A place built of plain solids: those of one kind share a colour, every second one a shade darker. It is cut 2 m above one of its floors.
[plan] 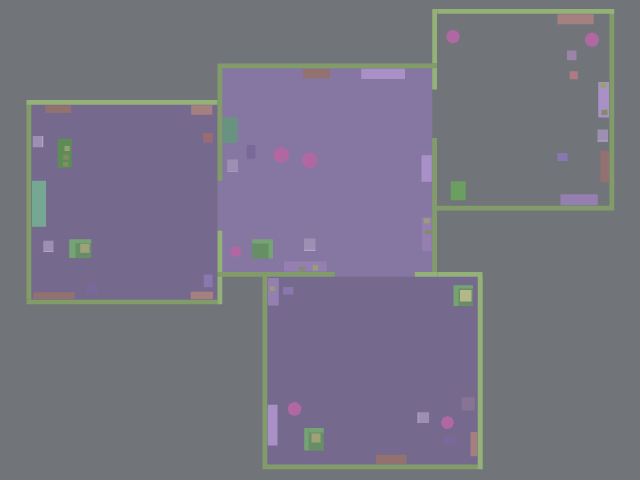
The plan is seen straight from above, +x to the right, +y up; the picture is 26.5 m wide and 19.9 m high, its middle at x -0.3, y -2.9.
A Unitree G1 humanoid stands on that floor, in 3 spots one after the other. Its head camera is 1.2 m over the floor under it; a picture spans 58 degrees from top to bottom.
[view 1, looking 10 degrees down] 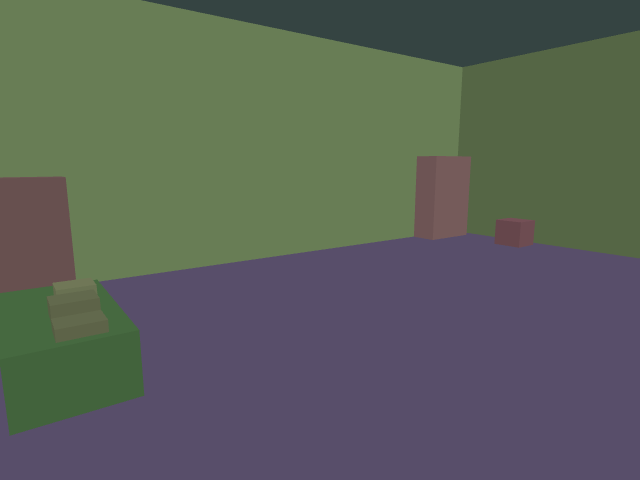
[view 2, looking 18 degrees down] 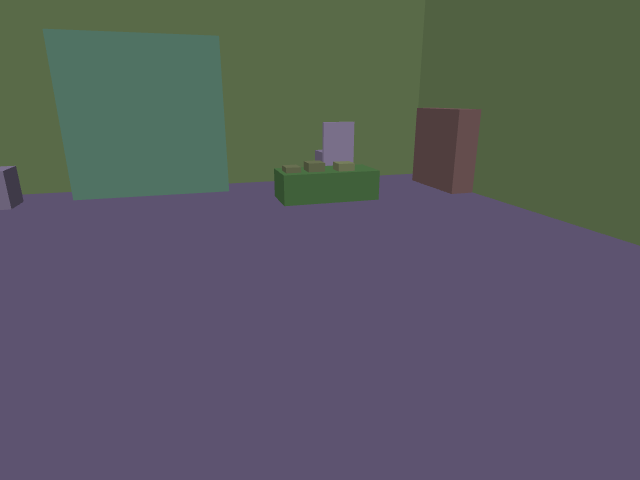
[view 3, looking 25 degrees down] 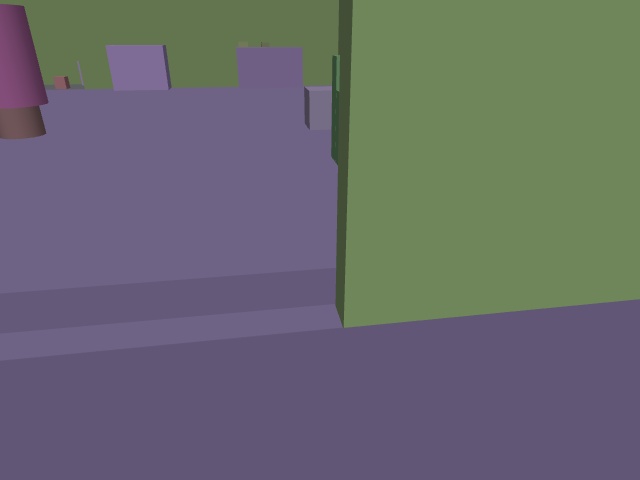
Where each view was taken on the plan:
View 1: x -11.08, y -2.14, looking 54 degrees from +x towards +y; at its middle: wall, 6.09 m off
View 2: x -5.71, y -0.96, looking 163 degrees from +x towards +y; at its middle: floor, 3.88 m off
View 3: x -6.14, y -2.14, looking -9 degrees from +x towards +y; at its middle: floor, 2.36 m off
